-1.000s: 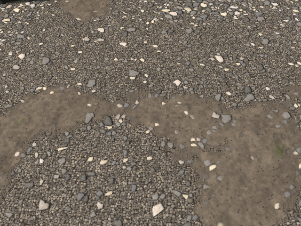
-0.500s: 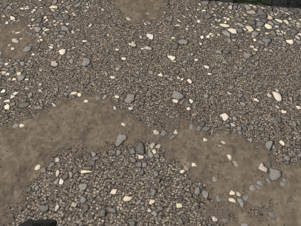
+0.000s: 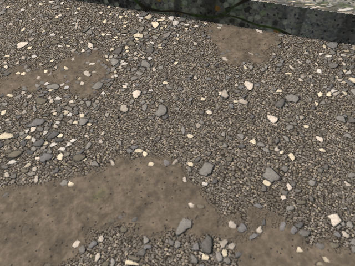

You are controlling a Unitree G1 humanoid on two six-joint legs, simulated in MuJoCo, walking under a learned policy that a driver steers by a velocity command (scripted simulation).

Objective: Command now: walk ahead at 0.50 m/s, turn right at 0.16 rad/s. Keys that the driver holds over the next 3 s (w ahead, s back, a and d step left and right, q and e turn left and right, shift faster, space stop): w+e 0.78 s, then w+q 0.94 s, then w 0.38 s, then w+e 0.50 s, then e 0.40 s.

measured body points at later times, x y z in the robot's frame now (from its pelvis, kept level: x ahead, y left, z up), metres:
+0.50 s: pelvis +0.26 +0.03 +0.00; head +0.28 +0.02 +0.45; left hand +0.49 +0.25 -0.10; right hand +0.23 -0.26 -0.12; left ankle +0.24 +0.15 -0.75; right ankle +0.34 -0.16 -0.68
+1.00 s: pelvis +0.49 -0.12 +0.00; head +0.51 -0.14 +0.45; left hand +0.69 +0.09 -0.11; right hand +0.52 -0.43 -0.11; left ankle +0.71 -0.02 -0.67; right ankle +0.44 -0.17 -0.75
